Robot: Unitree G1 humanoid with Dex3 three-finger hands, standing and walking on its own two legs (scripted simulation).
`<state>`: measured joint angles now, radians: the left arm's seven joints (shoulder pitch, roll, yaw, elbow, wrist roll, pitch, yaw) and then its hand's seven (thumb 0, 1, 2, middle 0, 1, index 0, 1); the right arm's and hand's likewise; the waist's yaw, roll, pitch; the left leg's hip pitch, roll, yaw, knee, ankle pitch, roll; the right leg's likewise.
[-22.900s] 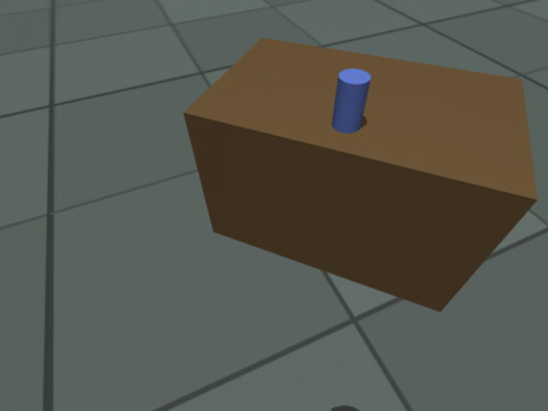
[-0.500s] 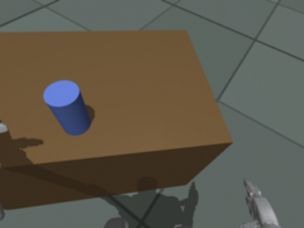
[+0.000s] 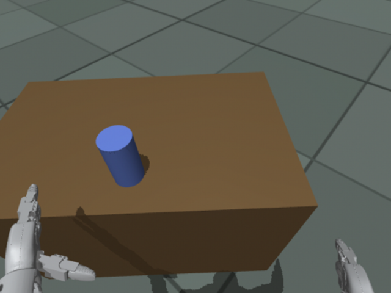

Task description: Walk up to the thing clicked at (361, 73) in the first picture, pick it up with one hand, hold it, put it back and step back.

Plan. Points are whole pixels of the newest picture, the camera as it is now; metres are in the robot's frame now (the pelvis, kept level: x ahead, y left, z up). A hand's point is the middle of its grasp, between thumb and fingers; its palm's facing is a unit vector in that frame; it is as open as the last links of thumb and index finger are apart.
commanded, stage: sink last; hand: left
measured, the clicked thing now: (122, 157) +0.44 +0.23 -0.02
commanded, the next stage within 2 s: home in 0.36 s
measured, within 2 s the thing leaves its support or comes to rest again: neither
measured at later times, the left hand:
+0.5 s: hand (42, 272) +0.15 +0.27 +0.06, palm faces +0.40 -0.80 -0.45, open 17.4 cm
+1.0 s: hand (128, 281) +0.17 +0.17 -0.08, palm faces +0.11 -0.98 -0.18, open 17.3 cm
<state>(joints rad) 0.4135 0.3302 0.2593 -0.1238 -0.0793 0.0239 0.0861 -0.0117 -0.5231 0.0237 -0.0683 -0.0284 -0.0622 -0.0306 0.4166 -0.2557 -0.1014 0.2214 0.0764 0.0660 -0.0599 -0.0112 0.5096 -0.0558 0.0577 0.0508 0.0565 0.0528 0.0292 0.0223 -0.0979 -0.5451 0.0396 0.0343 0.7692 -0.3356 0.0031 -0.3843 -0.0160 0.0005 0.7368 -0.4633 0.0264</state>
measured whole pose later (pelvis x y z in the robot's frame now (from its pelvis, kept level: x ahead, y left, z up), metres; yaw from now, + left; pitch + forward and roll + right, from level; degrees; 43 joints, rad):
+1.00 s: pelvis -0.01 +0.00 +0.00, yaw +0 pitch +7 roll +0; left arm 0.37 0.17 0.03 0.26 -0.03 -0.05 0.05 -0.01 -0.51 0.08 -0.06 -0.06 -0.06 -0.06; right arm 0.35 -0.20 0.00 0.29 0.03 -0.01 -0.07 0.00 -0.69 -0.79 0.18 0.27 0.19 0.27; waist 0.00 -0.02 -0.05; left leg -0.57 0.04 0.04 0.79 -0.33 0.00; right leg -0.43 -0.02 0.01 0.79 -0.48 0.02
